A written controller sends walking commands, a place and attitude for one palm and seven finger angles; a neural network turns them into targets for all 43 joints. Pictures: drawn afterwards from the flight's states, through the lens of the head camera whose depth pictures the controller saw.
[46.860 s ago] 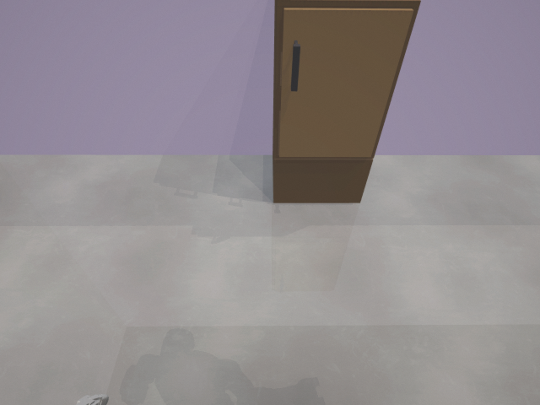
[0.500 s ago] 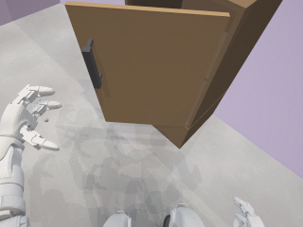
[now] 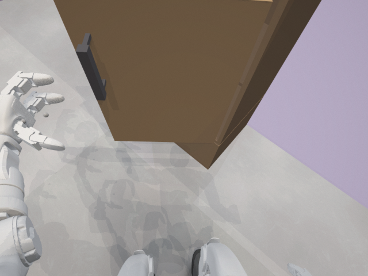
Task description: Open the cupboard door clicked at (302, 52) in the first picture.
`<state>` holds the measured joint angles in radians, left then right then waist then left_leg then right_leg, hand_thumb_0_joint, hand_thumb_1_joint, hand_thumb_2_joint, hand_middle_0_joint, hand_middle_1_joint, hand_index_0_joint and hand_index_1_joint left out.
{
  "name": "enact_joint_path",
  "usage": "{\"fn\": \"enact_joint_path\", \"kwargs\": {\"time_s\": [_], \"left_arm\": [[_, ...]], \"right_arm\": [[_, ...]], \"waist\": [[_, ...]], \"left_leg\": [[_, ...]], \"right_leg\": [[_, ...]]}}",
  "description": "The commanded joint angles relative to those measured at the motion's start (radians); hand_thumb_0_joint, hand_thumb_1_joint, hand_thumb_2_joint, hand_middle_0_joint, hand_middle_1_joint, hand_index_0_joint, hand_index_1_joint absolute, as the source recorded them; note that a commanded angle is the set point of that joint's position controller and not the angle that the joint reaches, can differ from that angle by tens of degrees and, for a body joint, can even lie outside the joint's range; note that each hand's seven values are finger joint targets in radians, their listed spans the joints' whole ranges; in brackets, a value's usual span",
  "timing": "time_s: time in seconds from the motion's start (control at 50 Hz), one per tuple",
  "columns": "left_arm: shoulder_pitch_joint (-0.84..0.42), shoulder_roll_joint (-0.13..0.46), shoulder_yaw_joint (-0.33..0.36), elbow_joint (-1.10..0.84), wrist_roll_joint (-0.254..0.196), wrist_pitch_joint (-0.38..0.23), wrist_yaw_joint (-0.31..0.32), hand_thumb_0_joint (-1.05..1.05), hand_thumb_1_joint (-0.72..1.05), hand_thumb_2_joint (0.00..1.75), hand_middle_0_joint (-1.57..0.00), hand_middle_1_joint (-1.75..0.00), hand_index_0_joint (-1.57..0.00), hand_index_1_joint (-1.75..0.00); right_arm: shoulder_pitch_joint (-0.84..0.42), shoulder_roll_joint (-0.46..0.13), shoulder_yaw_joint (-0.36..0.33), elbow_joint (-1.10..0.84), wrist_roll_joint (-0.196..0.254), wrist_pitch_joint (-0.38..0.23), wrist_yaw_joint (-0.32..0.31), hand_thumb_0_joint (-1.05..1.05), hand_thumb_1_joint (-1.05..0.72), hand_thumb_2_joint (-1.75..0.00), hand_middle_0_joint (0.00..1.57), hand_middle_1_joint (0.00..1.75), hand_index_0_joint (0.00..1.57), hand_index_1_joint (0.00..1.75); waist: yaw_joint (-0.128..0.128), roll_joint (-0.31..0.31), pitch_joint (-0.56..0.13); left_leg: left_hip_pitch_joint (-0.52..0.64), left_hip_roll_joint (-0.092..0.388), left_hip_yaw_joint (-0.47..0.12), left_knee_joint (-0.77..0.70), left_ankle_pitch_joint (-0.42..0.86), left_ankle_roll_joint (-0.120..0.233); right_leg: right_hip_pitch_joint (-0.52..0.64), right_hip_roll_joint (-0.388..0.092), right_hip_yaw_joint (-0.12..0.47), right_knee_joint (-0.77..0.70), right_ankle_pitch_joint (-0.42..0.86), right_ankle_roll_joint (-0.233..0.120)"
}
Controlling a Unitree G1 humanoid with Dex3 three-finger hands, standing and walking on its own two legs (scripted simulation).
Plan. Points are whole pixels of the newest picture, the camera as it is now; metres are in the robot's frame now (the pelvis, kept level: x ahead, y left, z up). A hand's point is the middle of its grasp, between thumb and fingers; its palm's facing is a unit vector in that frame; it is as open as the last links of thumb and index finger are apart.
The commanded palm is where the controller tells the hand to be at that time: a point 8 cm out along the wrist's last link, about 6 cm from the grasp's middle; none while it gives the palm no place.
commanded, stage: move the hooked fingers beside the handle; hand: left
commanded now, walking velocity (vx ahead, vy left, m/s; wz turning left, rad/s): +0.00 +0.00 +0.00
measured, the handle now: (94, 69) +0.57 +0.21 +0.05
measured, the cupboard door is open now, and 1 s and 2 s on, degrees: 41 41 41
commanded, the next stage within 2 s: slide the fingers in behind the handle in 1.48 s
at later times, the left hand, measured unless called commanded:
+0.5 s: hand (60, 85) +0.50 +0.27 +0.06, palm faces -0.02 -1.00 -0.04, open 14.0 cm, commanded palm +0.49 +0.31 +0.05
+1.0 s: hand (57, 79) +0.53 +0.28 +0.05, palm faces -0.01 -1.00 -0.02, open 14.0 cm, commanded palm +0.51 +0.31 +0.05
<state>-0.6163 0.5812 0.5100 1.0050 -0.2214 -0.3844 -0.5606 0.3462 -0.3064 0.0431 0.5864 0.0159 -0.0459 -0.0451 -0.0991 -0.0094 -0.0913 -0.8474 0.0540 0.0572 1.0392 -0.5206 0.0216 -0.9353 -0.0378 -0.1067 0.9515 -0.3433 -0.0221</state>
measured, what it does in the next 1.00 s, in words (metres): stands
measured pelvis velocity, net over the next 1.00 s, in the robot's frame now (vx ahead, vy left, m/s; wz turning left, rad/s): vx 0.01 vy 0.02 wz -0.03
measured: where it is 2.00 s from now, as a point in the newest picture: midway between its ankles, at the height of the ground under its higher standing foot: outside the picture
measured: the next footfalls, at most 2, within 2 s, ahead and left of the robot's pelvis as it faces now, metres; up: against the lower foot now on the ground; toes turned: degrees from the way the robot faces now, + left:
none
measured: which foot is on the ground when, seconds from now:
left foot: down 0.00-1.00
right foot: down 0.00-1.00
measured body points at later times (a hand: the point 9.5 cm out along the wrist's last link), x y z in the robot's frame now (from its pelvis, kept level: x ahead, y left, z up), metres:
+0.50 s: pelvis +0.00 +0.01 -0.01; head +0.15 +0.04 +0.41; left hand +0.50 +0.32 +0.07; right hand +0.01 -0.26 -0.11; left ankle -0.02 +0.10 -0.67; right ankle +0.06 -0.11 -0.67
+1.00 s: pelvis +0.01 +0.02 -0.01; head +0.18 +0.05 +0.40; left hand +0.52 +0.33 +0.06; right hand -0.01 -0.25 -0.10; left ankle -0.02 +0.10 -0.67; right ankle +0.06 -0.11 -0.67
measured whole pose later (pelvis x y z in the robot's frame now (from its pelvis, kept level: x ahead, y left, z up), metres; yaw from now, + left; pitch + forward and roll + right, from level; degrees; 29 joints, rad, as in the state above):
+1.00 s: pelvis +0.01 +0.02 -0.01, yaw -2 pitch +26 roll -5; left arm -0.90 0.75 0.56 1.17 -0.10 -0.36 -0.49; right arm 0.42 -0.30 0.07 0.56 -0.02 0.11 0.00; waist -0.21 0.01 -0.09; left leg -1.00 0.07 0.05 1.11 -0.56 0.04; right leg -1.06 -0.02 -0.11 0.96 -0.34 0.00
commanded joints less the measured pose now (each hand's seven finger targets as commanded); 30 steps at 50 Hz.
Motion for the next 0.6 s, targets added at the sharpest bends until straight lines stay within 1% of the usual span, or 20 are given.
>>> {"fn": "enact_joint_path", "kwargs": {"time_s": [0.0,0.02,0.04,0.08,0.12,0.14,0.16,0.18,0.2,0.26,0.28,0.34,0.38,0.42,0.44,0.48,0.52,0.54,0.56,0.58], "left_arm": [[-0.369,0.358,0.065,-0.138,0.0,-0.063,0.015,0.0,-0.5,0.3,-0.3,-1.2,-0.3,-1.2],[-0.392,0.348,0.051,-0.159,-0.001,-0.073,0.013,0.0,-0.5,0.3,-0.3,-1.2,-0.3,-1.2],[-0.401,0.361,0.059,-0.153,0.007,-0.075,0.015,0.0,-0.5,0.3,-0.3,-1.2,-0.3,-1.2],[-0.444,0.328,0.024,-0.126,0.012,-0.074,0.02,0.0,-0.5,0.3,-0.3,-1.2,-0.3,-1.2],[-0.475,0.321,0.017,-0.108,0.01,-0.074,0.022,0.0,-0.5,0.3,-0.3,-1.2,-0.3,-1.2],[-0.507,0.35,0.03,-0.117,0.018,-0.076,0.025,0.0,-0.5,0.3,-0.3,-1.2,-0.3,-1.2],[-0.5,0.345,0.025,-0.099,0.026,-0.073,0.03,0.0,-0.5,0.3,-0.3,-1.2,-0.3,-1.2],[-0.538,0.321,-0.002,-0.102,0.032,-0.07,0.035,0.0,-0.5,0.3,-0.3,-1.2,-0.3,-1.2],[-0.544,0.339,0.015,-0.091,0.034,-0.068,0.044,0.0,-0.5,0.3,-0.3,-1.2,-0.3,-1.2],[-0.572,0.354,0.017,-0.071,0.05,-0.065,0.06,0.0,-0.5,0.3,-0.3,-1.2,-0.3,-1.2],[-0.591,0.343,0.002,-0.052,0.056,-0.059,0.068,0.0,-0.5,0.3,-0.3,-1.2,-0.3,-1.2],[-0.64,0.416,0.04,-0.014,0.072,-0.055,0.084,0.0,-0.5,0.3,-0.3,-1.2,-0.3,-1.2],[-0.662,0.457,0.052,-0.002,0.091,-0.051,0.091,0.0,-0.5,0.3,-0.3,-1.2,-0.3,-1.2],[-0.709,0.436,0.025,-0.037,0.097,-0.062,0.09,0.0,-0.5,0.3,-0.3,-1.2,-0.3,-1.2],[-0.7,0.462,0.05,-0.035,0.1,-0.064,0.09,0.0,-0.5,0.3,-0.3,-1.2,-0.3,-1.2],[-0.686,0.464,0.056,0.002,0.098,-0.053,0.087,0.0,-0.5,0.3,-0.3,-1.2,-0.3,-1.2],[-0.704,0.442,0.032,0.044,0.094,-0.039,0.079,0.0,-0.5,0.3,-0.3,-1.2,-0.3,-1.2],[-0.713,0.46,0.037,0.06,0.102,-0.027,0.077,0.0,-0.5,0.3,-0.3,-1.2,-0.3,-1.2],[-0.716,0.513,0.066,0.053,0.112,-0.024,0.08,0.0,-0.5,0.3,-0.3,-1.2,-0.3,-1.2],[-0.722,0.508,0.059,0.044,0.117,-0.02,0.08,0.0,-0.5,0.3,-0.3,-1.2,-0.3,-1.2]], "right_arm": [[0.122,-0.172,-0.063,-0.08,-0.001,-0.011,-0.012,0.0,-0.9,-0.9,0.2,0.3,0.2,0.3],[0.122,-0.17,-0.063,-0.088,-0.002,-0.008,-0.011,0.0,-0.9,-0.9,0.2,0.3,0.2,0.3],[0.135,-0.172,-0.064,-0.082,-0.006,0.0,-0.007,0.0,-0.9,-0.9,0.2,0.3,0.2,0.3],[0.137,-0.174,-0.063,-0.076,-0.005,0.01,-0.006,0.0,-0.9,-0.9,0.2,0.3,0.2,0.3],[0.146,-0.178,-0.063,-0.075,-0.007,0.016,-0.008,0.0,-0.9,-0.9,0.2,0.3,0.2,0.3],[0.154,-0.182,-0.063,-0.064,-0.01,0.021,-0.007,0.0,-0.9,-0.9,0.2,0.3,0.2,0.3],[0.156,-0.182,-0.063,-0.063,-0.01,0.026,-0.007,0.0,-0.9,-0.9,0.2,0.3,0.2,0.3],[0.155,-0.178,-0.06,-0.058,-0.012,0.028,-0.005,0.0,-0.9,-0.9,0.2,0.3,0.2,0.3],[0.162,-0.182,-0.062,-0.055,-0.014,0.033,-0.004,0.0,-0.9,-0.9,0.2,0.3,0.2,0.3],[0.177,-0.185,-0.059,-0.05,-0.018,0.045,-0.003,0.0,-0.9,-0.9,0.2,0.3,0.2,0.3],[0.178,-0.184,-0.056,-0.045,-0.017,0.05,-0.002,0.0,-0.9,-0.9,0.2,0.3,0.2,0.3],[0.192,-0.192,-0.048,-0.049,-0.02,0.06,-0.004,0.0,-0.9,-0.9,0.2,0.3,0.2,0.3],[0.195,-0.192,-0.043,-0.053,-0.022,0.066,-0.005,0.0,-0.9,-0.9,0.2,0.3,0.2,0.3],[0.205,-0.19,-0.042,-0.059,-0.027,0.07,-0.003,0.0,-0.9,-0.9,0.2,0.3,0.2,0.3],[0.219,-0.194,-0.045,-0.051,-0.03,0.075,0.001,0.0,-0.9,-0.9,0.2,0.3,0.2,0.3],[0.223,-0.195,-0.045,-0.05,-0.031,0.085,0.004,0.0,-0.9,-0.9,0.2,0.3,0.2,0.3],[0.227,-0.193,-0.038,-0.056,-0.028,0.092,0.004,0.0,-0.9,-0.9,0.2,0.3,0.2,0.3],[0.234,-0.199,-0.037,-0.049,-0.028,0.098,0.004,0.0,-0.9,-0.9,0.2,0.3,0.2,0.3],[0.238,-0.203,-0.037,-0.055,-0.03,0.102,0.001,0.0,-0.9,-0.9,0.2,0.3,0.2,0.3],[0.242,-0.201,-0.036,-0.059,-0.03,0.106,0.002,0.0,-0.9,-0.9,0.2,0.3,0.2,0.3]], "waist": [[0.001,0.106,-0.408],[0.001,0.152,-0.419],[0.004,0.153,-0.447],[-0.02,0.137,-0.42],[-0.03,0.14,-0.422],[-0.028,0.156,-0.454],[-0.028,0.178,-0.456],[-0.043,0.184,-0.442],[-0.042,0.147,-0.444],[-0.045,0.188,-0.478],[-0.062,0.176,-0.449],[-0.072,0.141,-0.45],[-0.073,0.16,-0.463],[-0.08,0.225,-0.494],[-0.073,0.245,-0.545],[-0.084,0.217,-0.533],[-0.104,0.187,-0.476],[-0.112,0.161,-0.472],[-0.102,0.175,-0.487],[-0.103,0.202,-0.51]], "left_leg": [[0.065,-0.038,-0.066,-0.139,0.36,0.004],[0.094,-0.04,-0.069,-0.134,0.397,0.003],[0.116,-0.036,-0.071,-0.135,0.41,-0.001],[0.12,-0.031,-0.084,-0.133,0.399,-0.002],[0.13,-0.03,-0.091,-0.126,0.414,-0.002],[0.149,-0.027,-0.095,-0.125,0.417,-0.006],[0.159,-0.028,-0.099,-0.125,0.419,-0.01],[0.163,-0.027,-0.102,-0.121,0.423,-0.01],[0.148,-0.027,-0.105,-0.119,0.405,-0.008],[0.171,-0.024,-0.115,-0.111,0.448,-0.016],[0.154,-0.024,-0.114,-0.109,0.429,-0.013],[0.094,-0.026,-0.109,-0.102,0.382,-0.003],[0.058,-0.031,-0.102,-0.089,0.376,0.002],[0.121,-0.027,-0.118,-0.086,0.443,-0.008],[0.165,-0.021,-0.121,-0.08,0.485,-0.015],[0.143,-0.018,-0.12,-0.067,0.502,-0.013],[0.093,-0.019,-0.117,-0.066,0.467,-0.003],[0.077,-0.016,-0.114,-0.067,0.444,0.002],[0.057,-0.019,-0.113,-0.065,0.443,0.003],[0.064,-0.021,-0.108,-0.062,0.453,0.003]], "right_leg": [[0.363,0.048,0.1,-0.066,0.222,-0.003],[0.344,0.053,0.095,-0.055,0.235,-0.01],[0.341,0.054,0.093,-0.055,0.236,-0.007],[0.294,0.054,0.082,-0.055,0.21,-0.003],[0.267,0.058,0.076,-0.049,0.206,-0.007],[0.265,0.057,0.077,-0.049,0.2,-0.004],[0.246,0.055,0.074,-0.047,0.188,-0.005],[0.224,0.054,0.071,-0.048,0.185,-0.003],[0.233,0.055,0.07,-0.05,0.177,-0.001],[0.209,0.056,0.067,-0.039,0.185,-0.003],[0.192,0.056,0.065,-0.043,0.175,-0.001],[0.223,0.061,0.072,-0.041,0.174,-0.001],[0.245,0.058,0.081,-0.034,0.19,0.0],[0.206,0.06,0.067,-0.019,0.206,-0.007],[0.204,0.062,0.069,-0.019,0.22,-0.005],[0.199,0.062,0.068,-0.018,0.241,-0.001],[0.2,0.067,0.067,-0.02,0.24,-0.002],[0.204,0.068,0.07,-0.028,0.234,0.002],[0.227,0.065,0.073,-0.022,0.245,0.002],[0.228,0.065,0.077,-0.021,0.255,0.001]]}}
